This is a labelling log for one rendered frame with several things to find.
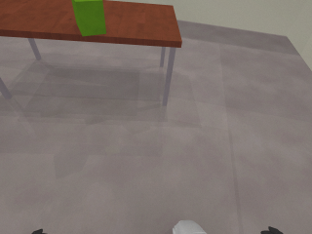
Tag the right robot thigh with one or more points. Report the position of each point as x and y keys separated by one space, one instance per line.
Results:
x=188 y=227

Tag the carton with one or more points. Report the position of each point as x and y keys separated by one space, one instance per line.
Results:
x=89 y=15

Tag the table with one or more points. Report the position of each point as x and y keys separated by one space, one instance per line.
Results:
x=128 y=23

